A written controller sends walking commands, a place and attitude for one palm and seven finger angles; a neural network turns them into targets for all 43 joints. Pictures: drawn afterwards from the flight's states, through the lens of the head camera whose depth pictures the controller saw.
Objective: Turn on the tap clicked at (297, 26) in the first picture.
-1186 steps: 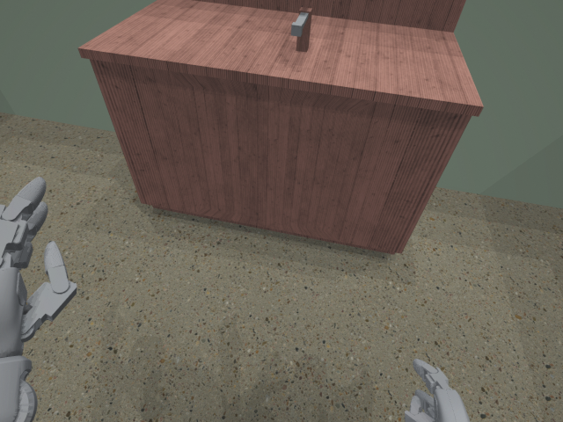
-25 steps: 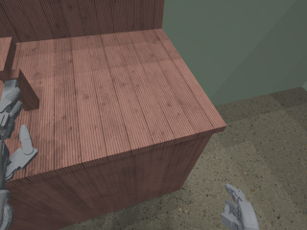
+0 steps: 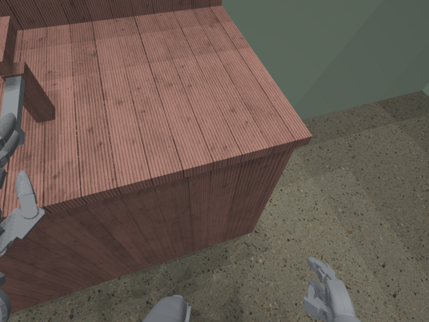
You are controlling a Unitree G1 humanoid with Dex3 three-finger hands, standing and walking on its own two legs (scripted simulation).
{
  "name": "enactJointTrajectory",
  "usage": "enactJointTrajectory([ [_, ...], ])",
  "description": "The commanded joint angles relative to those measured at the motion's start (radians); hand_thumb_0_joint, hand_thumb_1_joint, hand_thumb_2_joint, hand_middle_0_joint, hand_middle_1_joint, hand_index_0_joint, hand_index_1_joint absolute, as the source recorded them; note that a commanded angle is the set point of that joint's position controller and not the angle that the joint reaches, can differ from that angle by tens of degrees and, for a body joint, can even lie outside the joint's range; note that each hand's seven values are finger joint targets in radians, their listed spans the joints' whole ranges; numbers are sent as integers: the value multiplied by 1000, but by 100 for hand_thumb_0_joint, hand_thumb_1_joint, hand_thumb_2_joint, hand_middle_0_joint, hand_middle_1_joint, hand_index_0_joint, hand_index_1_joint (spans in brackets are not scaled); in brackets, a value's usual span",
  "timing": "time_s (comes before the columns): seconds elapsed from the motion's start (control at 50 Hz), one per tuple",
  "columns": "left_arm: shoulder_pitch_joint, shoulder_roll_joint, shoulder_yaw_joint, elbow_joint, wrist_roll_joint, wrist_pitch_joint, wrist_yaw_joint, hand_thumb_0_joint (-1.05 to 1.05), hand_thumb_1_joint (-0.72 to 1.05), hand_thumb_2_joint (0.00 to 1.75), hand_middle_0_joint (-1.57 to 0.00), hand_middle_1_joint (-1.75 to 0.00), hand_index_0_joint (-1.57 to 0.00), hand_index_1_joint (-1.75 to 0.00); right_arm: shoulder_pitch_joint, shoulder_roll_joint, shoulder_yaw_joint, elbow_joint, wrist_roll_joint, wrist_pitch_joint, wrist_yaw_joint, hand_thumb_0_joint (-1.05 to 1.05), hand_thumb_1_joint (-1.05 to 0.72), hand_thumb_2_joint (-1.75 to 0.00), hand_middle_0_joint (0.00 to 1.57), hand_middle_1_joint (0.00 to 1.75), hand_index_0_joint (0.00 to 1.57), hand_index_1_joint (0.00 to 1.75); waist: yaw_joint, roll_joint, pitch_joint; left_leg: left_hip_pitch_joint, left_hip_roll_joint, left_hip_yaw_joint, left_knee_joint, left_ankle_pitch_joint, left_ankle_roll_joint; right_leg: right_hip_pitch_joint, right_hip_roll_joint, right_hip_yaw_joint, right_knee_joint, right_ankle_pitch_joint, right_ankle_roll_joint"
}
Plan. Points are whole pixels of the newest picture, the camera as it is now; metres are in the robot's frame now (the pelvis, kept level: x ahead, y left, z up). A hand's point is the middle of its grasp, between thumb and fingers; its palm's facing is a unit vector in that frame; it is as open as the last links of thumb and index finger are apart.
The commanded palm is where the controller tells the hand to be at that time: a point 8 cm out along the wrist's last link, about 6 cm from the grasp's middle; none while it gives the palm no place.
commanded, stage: come to a stop and stand still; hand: left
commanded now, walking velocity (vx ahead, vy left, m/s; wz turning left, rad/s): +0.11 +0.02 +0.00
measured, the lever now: (9, 134) +0.35 +0.35 +0.14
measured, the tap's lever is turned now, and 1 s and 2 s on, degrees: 0 0 0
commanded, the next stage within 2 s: look again from close up in 1.04 s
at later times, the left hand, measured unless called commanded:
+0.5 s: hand out of the picture +0.16 +0.29 +0.14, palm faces +0.40 -0.85 -0.34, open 7.4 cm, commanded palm +0.11 +0.32 +0.18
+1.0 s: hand out of the picture +0.19 +0.28 +0.17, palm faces +0.44 -0.80 -0.41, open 7.4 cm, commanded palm +0.11 +0.29 +0.18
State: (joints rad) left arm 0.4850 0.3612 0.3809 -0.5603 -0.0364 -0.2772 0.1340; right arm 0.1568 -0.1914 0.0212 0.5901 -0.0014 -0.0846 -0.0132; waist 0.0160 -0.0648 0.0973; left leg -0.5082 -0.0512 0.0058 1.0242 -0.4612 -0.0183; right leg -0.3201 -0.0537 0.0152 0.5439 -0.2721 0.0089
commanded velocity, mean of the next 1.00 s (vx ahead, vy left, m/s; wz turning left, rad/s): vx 0.05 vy -0.04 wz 0.00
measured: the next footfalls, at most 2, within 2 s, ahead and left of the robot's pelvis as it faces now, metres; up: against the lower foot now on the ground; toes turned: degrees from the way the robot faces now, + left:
left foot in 0.08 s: -0.03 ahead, +0.13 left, +0.00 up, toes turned +2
right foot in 0.28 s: +0.05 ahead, -0.06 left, +0.00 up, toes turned -3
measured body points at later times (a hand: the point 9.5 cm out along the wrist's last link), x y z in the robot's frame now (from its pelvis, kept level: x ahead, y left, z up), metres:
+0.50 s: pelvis -0.06 +0.04 -0.01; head -0.06 +0.05 +0.44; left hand +0.13 +0.33 +0.16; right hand +0.08 -0.20 -0.09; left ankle -0.07 +0.13 -0.73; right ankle +0.01 -0.06 -0.73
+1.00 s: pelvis -0.05 +0.02 +0.00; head -0.01 +0.00 +0.45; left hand +0.16 +0.32 +0.19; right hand +0.13 -0.21 -0.09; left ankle -0.07 +0.13 -0.74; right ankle -0.04 -0.07 -0.74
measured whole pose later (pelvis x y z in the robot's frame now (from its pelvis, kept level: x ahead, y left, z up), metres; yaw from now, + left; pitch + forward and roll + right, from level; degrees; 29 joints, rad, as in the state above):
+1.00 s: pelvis -0.05 +0.02 +0.00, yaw -1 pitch +0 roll +0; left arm 0.30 0.35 0.40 -0.33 -0.05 -0.21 0.12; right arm 0.18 -0.22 -0.01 0.59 0.01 -0.14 0.01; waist 0.03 0.03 0.08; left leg -0.19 0.01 0.05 0.46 -0.27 0.01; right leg -0.23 0.03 -0.03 0.46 -0.23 -0.04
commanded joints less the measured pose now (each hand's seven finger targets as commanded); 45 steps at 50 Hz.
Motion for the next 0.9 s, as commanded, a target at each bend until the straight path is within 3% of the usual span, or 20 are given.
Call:
enactJointTrajectory([
  [0.0,-7,208,169,-195,-3,-24,49,0,90,90,-20,-30,-20,-30,-71,-85,-46,-169,8,-54,-30,0,-90,-90,20,30,20,30,-6,-53,-290,152,32,44,-441,104,14,246,-204,97,-13,637,-120],
  [0.04,-49,204,159,-261,-7,-24,50,0,90,90,-20,-30,-20,-30,-52,-94,-71,-158,5,-71,-47,0,-90,-90,20,30,20,30,-13,25,-301,360,27,103,-664,394,19,200,-109,25,67,516,-65],
  [0.1,-61,227,162,-352,-4,-33,39,0,90,90,-20,-30,-20,-30,-15,-145,-116,-168,15,-97,-38,0,-90,-90,20,30,20,30,-12,266,-260,650,298,-116,-616,1028,130,-154,43,-53,373,-182,-14],
  [0.14,-31,234,183,-309,2,-14,30,0,90,90,-20,-30,-20,-30,-22,-110,-93,-146,-4,-94,-24,0,-90,-90,20,30,20,30,-31,356,-191,518,292,-194,-596,978,148,-150,34,-48,272,-241,-5],
  [0.26,3,181,148,-95,0,25,-2,0,90,90,-20,-30,-20,-30,-8,-135,-90,-157,28,-69,11,0,-90,-90,20,30,20,30,-17,198,-122,96,202,-56,-595,153,91,291,40,-59,-108,15,-23],
  [0.3,-18,183,135,-31,-5,40,-9,0,90,90,-20,-30,-20,-30,-1,-128,-90,-160,30,-52,1,0,-90,-90,20,30,20,30,-18,10,-83,26,97,-17,-495,-190,72,191,-14,97,-206,-312,-64],
  [0.34,-49,161,90,-23,-17,70,-24,0,90,90,-20,-30,-20,-30,19,-126,-99,-160,36,-33,-10,0,-90,-90,20,30,20,30,-21,-259,-40,157,0,64,-93,-68,44,-130,-191,345,-424,-640,-166],
  [0.38,-141,145,59,-53,-18,78,-21,0,90,90,-20,-30,-20,-30,-1,-111,-71,-142,29,-30,-8,0,-90,-90,20,30,20,30,-38,-206,-71,194,53,12,-78,18,51,-153,-195,274,-356,-450,-201],
  [0.46,-258,184,50,-187,1,70,0,0,90,90,-20,-30,-20,-30,-28,-103,-47,-127,14,-53,-33,0,-90,-90,20,30,20,30,-46,107,-85,406,31,50,-568,60,52,-200,-57,51,-153,-442,-102],
  [0.48,-274,177,41,-230,4,55,7,0,90,90,-20,-30,-20,-30,-7,-115,-52,-125,9,-68,-36,0,-90,-90,20,30,20,30,-42,217,-94,417,84,-39,-702,65,73,-152,15,1,38,-332,-74],
  [0.5,-294,182,49,-285,8,40,18,0,90,90,-20,-30,-20,-30,-8,-138,-69,-134,4,-80,-29,0,-90,-90,20,30,20,30,-35,415,-105,424,254,-298,-807,58,138,-196,118,-63,325,-254,-31],
  [0.56,-212,234,121,-312,8,33,9,0,90,90,-20,-30,-20,-30,-13,-94,-72,-135,4,-102,1,0,-90,-90,20,30,20,30,-28,367,-76,297,321,-357,-830,117,179,-219,83,40,583,-139,-16],
  [0.66,-53,184,133,-210,5,33,16,0,90,90,-20,-30,-20,-30,9,-119,-80,-129,8,-102,8,0,-90,-90,20,30,20,30,-15,266,-116,368,254,-159,-704,396,136,-65,67,-51,151,-108,-26],
  [0.72,-41,159,123,-91,-2,39,12,0,90,90,-20,-30,-20,-30,23,-126,-71,-136,15,-78,5,0,-90,-90,20,30,20,30,-18,198,-133,295,235,-140,-635,464,92,138,86,-91,-126,26,-23],
  [0.78,-79,162,106,-27,-4,35,11,0,90,90,-20,-30,-20,-30,30,-123,-71,-131,25,-65,0,0,-90,-90,20,30,20,30,-36,79,-203,187,163,-68,-477,428,46,344,-13,25,-182,266,-70],
  [0.8,-1062,923,614,-226,118,-53,-3,0,90,90,-20,-30,-20,-30,81,-177,-62,-94,-49,-128,-7,0,-90,-90,20,30,20,30,35,-51,-79,118,92,32,-372,440,37,166,-30,103,-241,401,-42],
  [0.82,-495,262,219,386,18,-7,-53,0,90,90,-20,-30,-20,-30,32,-61,-46,-61,8,-132,-13,0,-90,-90,20,30,20,30,-2,-112,-271,265,16,-17,-493,348,36,212,-118,107,-174,414,-125],
  [0.84,-291,237,179,172,0,-24,-38,0,90,90,-20,-30,-20,-30,47,-132,-84,-141,10,-135,-12,0,-90,-90,20,30,20,30,37,-62,-200,300,70,-18,-562,406,24,247,-110,212,-175,593,-83],
  [0.86,-186,97,68,253,-20,-1,-34,0,90,90,-20,-30,-20,-30,32,-118,-77,-132,31,-134,-2,0,-90,-90,20,30,20,30,17,65,-251,359,92,6,-625,450,26,297,-112,160,-104,582,-83],
  [0.88,-200,127,53,91,-14,-10,-36,0,90,90,-20,-30,-20,-30,19,-145,-79,-144,21,-125,5,0,-90,-90,20,30,20,30,25,166,-290,398,106,0,-623,562,45,281,-70,112,-78,556,-32],
])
